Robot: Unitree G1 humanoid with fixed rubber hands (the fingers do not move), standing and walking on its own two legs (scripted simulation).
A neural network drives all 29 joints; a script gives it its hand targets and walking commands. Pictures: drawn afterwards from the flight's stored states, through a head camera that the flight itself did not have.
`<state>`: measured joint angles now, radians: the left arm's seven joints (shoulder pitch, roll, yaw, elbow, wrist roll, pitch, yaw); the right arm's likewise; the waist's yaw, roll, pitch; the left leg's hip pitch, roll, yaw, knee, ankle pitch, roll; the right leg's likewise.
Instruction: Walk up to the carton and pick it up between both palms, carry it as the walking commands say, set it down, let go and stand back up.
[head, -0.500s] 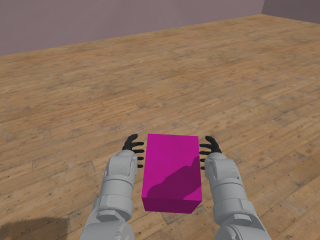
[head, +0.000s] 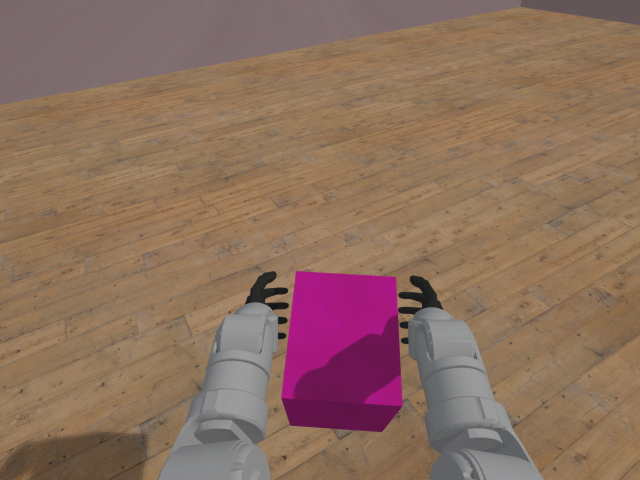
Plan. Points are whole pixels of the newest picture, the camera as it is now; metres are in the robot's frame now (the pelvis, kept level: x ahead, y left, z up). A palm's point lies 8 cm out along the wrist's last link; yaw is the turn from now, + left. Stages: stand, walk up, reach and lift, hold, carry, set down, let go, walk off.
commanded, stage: hold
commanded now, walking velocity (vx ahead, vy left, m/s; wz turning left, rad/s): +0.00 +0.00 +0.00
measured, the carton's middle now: (340, 354) +0.33 +0.00 -0.04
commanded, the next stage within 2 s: carry in 0.72 s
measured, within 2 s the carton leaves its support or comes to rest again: neither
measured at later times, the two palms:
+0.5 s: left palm (256, 327) +0.31 +0.11 +0.06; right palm (433, 325) +0.31 -0.12 +0.06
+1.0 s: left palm (241, 307) +0.33 +0.14 +0.07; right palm (410, 306) +0.33 -0.09 +0.07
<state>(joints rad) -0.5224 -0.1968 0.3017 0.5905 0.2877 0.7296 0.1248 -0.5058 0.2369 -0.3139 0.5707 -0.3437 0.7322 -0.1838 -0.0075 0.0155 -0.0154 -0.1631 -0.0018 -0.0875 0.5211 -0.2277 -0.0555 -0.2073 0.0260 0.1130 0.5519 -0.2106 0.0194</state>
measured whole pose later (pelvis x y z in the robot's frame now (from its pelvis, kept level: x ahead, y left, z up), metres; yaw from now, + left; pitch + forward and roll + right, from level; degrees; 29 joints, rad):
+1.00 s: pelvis +0.00 +0.03 +0.00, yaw +0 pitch +0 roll -1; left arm -0.49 -0.23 0.18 0.25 0.29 0.92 0.21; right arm -0.51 0.24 -0.26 0.29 -0.22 0.88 -0.19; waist -0.01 -0.01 -0.01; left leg -0.30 -0.02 -0.08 0.54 -0.25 0.00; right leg -0.40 0.02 0.08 0.71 -0.29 0.04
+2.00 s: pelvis +0.44 -0.10 +0.00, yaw -14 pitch +8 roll +0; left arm -0.46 -0.22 0.09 -0.10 0.16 1.19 0.30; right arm -0.46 0.22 -0.16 -0.10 -0.10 1.18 -0.30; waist -0.01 -0.04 -0.03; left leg -0.42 0.00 0.04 0.50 -0.18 -0.05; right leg -0.24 0.09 0.06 0.51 -0.36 -0.07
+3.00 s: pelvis +0.99 -0.37 -0.03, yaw -18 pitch +6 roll +4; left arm -0.43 -0.21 0.09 -0.17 0.15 1.20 0.27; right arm -0.46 0.22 -0.14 -0.15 -0.09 1.18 -0.29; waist 0.00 -0.08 -0.01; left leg -0.46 -0.05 0.10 0.76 -0.40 0.03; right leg -0.15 0.01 0.02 1.02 -0.53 0.03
